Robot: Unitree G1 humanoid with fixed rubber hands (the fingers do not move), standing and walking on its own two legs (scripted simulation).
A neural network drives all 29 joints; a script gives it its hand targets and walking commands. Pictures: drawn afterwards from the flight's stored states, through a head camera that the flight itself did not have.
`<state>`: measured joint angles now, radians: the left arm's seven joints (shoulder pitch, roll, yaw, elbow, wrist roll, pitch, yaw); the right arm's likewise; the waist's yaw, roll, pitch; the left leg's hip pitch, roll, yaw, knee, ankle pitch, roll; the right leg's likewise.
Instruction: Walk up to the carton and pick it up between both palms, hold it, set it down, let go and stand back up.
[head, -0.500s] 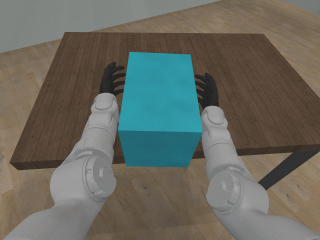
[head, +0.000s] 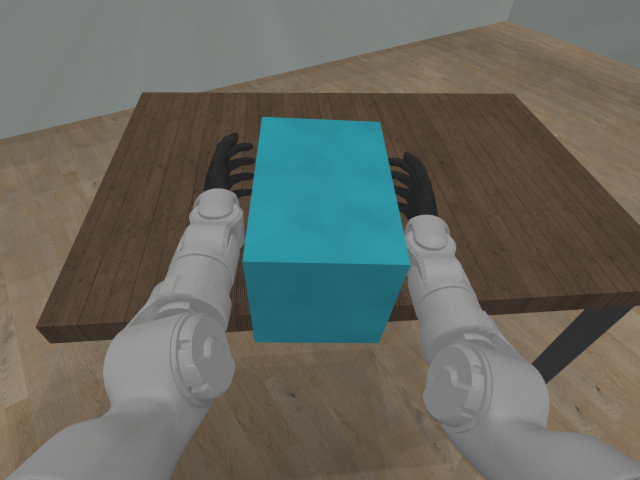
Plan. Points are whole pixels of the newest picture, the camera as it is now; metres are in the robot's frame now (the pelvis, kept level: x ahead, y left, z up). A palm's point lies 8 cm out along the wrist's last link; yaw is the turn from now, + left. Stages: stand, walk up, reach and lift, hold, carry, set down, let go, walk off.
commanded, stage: reach and lift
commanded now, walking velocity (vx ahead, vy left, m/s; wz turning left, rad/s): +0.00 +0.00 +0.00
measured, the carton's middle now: (319, 228) +0.43 +0.01 +0.10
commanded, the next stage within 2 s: hold in 1.90 s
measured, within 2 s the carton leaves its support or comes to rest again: neither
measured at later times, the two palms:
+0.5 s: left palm (201, 181) +0.40 +0.15 +0.19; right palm (422, 191) +0.40 -0.11 +0.19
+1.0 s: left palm (178, 170) +0.37 +0.16 +0.23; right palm (431, 168) +0.37 -0.10 +0.24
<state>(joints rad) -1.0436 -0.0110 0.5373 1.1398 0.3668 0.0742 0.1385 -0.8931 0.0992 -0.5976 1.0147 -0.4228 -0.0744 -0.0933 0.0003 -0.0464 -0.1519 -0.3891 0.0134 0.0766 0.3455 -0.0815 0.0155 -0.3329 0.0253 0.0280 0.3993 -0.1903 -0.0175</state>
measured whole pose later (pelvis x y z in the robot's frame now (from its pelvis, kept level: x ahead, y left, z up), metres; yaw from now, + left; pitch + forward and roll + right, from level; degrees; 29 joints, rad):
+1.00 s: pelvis -0.02 +0.00 +0.00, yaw +0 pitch -3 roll +0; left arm -1.04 0.03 0.40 0.98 0.34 0.45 0.13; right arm -1.06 -0.02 -0.26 1.15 -0.06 0.20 -0.15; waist 0.00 -0.05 -0.17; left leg -0.23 0.01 0.08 0.35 -0.07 0.02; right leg -0.17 0.03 0.03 0.40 -0.18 -0.01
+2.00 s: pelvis -0.02 +0.00 +0.00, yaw +0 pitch -4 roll +0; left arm -1.04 0.04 0.39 0.82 0.32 0.61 0.09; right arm -1.12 -0.04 -0.18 1.10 0.04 0.30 -0.17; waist 0.00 -0.04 -0.17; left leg -0.20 0.01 0.08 0.35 -0.08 0.02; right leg -0.14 0.03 0.03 0.38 -0.18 -0.01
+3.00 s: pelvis -0.02 +0.01 +0.00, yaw +0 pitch -4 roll +0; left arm -1.04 0.04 0.36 0.71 0.31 0.72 0.06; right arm -1.07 -0.05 -0.13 0.90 0.11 0.45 -0.20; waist 0.00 -0.03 -0.17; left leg -0.19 0.01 0.07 0.35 -0.08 0.02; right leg -0.12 0.03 0.03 0.37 -0.17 -0.01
